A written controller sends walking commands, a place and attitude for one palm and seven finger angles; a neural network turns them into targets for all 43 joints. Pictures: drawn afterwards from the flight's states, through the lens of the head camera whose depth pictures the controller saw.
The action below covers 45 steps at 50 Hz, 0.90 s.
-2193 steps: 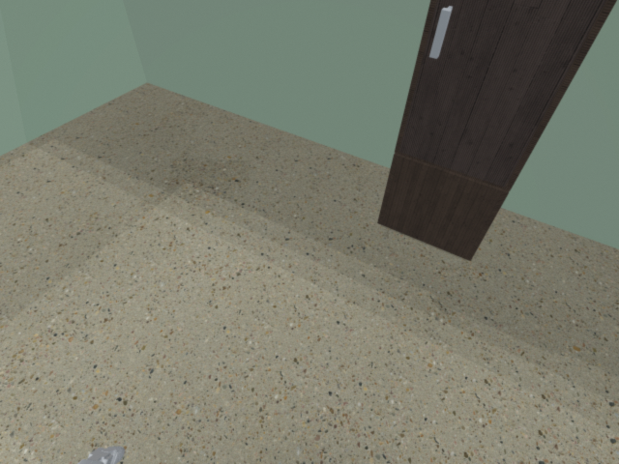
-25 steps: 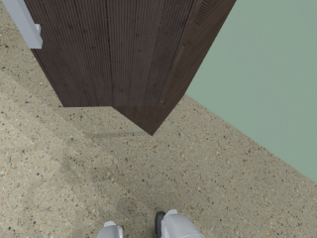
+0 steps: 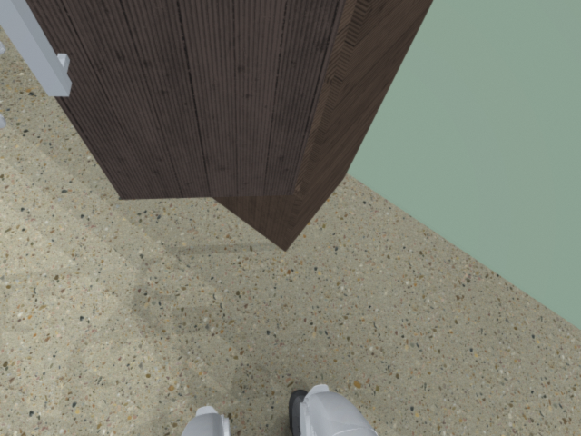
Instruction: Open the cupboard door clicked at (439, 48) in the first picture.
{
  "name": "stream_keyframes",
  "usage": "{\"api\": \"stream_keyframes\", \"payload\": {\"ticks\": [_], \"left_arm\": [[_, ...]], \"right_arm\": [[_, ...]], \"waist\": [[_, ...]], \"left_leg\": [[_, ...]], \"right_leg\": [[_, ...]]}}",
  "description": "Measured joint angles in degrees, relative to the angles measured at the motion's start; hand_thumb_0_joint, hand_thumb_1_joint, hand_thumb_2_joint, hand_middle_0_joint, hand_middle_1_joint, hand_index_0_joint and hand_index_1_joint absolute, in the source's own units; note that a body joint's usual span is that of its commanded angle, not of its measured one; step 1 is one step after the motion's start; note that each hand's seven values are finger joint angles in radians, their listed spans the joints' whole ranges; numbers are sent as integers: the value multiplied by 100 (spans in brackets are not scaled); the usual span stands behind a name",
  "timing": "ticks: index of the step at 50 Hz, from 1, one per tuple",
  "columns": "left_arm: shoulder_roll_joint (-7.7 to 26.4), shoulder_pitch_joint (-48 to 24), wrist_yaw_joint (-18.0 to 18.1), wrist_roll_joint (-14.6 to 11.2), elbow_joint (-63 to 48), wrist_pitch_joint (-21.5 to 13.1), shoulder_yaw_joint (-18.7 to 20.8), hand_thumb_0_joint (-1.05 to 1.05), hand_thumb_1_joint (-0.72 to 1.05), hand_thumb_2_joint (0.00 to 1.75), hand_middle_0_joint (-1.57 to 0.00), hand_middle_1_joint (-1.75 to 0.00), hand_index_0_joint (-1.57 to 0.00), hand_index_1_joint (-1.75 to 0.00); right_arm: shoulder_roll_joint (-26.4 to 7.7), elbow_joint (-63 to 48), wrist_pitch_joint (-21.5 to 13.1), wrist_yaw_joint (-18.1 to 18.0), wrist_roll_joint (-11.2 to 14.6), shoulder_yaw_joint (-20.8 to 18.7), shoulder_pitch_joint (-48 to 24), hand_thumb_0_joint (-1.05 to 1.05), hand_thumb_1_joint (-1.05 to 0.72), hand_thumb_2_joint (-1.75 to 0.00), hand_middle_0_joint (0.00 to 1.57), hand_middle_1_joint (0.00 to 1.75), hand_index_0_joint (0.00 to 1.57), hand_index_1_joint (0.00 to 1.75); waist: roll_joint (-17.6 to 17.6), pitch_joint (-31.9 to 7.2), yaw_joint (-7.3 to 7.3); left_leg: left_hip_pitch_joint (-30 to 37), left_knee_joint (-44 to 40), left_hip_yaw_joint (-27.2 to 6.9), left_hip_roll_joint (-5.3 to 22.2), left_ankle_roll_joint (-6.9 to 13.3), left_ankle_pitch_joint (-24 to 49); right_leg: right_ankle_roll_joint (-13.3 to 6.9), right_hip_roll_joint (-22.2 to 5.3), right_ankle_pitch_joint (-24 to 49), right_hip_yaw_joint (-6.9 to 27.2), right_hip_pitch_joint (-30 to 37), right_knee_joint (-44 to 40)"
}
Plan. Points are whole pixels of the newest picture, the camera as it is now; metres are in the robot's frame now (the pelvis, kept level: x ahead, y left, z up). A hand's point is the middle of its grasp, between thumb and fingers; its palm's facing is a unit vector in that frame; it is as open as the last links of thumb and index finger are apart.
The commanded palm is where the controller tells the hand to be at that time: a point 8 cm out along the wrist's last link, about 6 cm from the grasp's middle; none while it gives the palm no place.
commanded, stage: slide the fingers in behind the handle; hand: left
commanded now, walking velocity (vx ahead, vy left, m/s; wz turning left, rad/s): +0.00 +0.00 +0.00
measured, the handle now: (37, 33) +0.58 +0.24 +0.14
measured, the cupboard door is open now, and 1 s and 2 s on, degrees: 42 42 41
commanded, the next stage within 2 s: close the thumb around the handle in 1.42 s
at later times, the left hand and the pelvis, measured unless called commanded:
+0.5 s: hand out of the picture +0.52 +0.26 +0.14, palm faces -0.03 -1.00 -0.01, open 14.0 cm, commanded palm +0.50 +0.31 +0.13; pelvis -0.01 +0.00 +0.00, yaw +0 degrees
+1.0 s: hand (32, 70) +0.52 +0.23 +0.14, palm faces -0.03 -1.00 -0.01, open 14.0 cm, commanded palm +0.50 +0.28 +0.13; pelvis +0.00 +0.01 +0.01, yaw +0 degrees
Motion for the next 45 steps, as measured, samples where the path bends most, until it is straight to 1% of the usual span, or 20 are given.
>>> {"api": "stream_keyframes", "payload": {"ticks": [4, 12, 23, 28, 32, 35, 38, 42, 45], "left_arm": [[-76, 49, 22, -24, -44, -28, 36, -1, -50, 30, -30, -120, -30, -120], [-153, 70, 214, 68, -47, -83, 61, -1, -50, 30, -30, -120, -30, -120], [-385, 69, 362, 5, -17, -136, -134, -1, -50, 30, -30, -120, -30, -120], [-483, 99, 464, 12, -26, -174, -146, -1, -50, 30, -30, -120, -30, -120], [-643, 207, 540, 0, -172, -236, -213, -1, -50, 31, -30, -120, -30, -120], [-829, 299, 583, -69, -303, -278, -283, -1, -50, 31, -30, -120, -30, -120], [-967, 328, 637, -117, -318, -267, -284, -1, -50, 30, -30, -120, -30, -120], [-1141, 413, 797, -75, -431, -263, -341, -1, -50, 30, -30, -120, -30, -120], [-1239, 502, 900, -89, -509, -301, -339, -1, -50, 30, -30, -120, -30, -120]], "right_arm": [[-18, 18, -19, -10, -1, -15, 31, 0, -90, -90, 20, 30, 20, 30], [-25, 34, -69, -13, 3, -40, 72, 0, -91, -90, 20, 30, 20, 30], [31, 137, -152, -12, -16, -27, 153, 0, -90, -90, 20, 30, 20, 30], [58, 140, -193, -3, -35, -28, 155, 0, -90, -90, 20, 30, 20, 30], [74, 150, -208, 21, -61, -63, 186, 0, -90, -90, 20, 30, 20, 30], [86, 184, -208, 46, -80, -89, 210, 0, -90, -90, 20, 30, 20, 30], [97, 209, -201, 66, -83, -91, 201, 0, -90, -90, 20, 30, 20, 30], [105, 202, -221, 91, -101, -131, 196, 0, -90, -90, 20, 30, 20, 30], [116, 198, -211, 114, -105, -147, 173, 0, -90, -90, 20, 30, 20, 30]], "waist": [[-18, -2, -18], [-32, 10, -87], [-6, -22, -65], [-17, -38, -70], [-8, -63, -39], [0, -93, 4], [-6, -114, 16], [27, -141, 31], [35, -156, 53]], "left_leg": [[7, -23, 16, 11, -16, 32], [10, -26, 46, 24, -20, 74], [110, -95, 93, -25, 26, 115], [142, -109, 123, -40, 51, 112], [175, -126, 135, -60, 63, 107], [227, -147, 139, -74, 70, 98], [287, -159, 141, -81, 78, 81], [338, -177, 132, -91, 74, 71], [400, -205, 154, -86, 73, 65]], "right_leg": [[-21, 11, 26, 15, -13, 2], [-29, 26, 79, 47, -26, 0], [16, -17, 125, 96, 67, -63], [40, -30, 133, 126, 93, -81], [59, -48, 129, 139, 126, -99], [72, -62, 116, 144, 178, -115], [79, -67, 96, 146, 235, -120], [82, -76, 76, 139, 288, -130], [81, -70, 68, 160, 329, -136]]}}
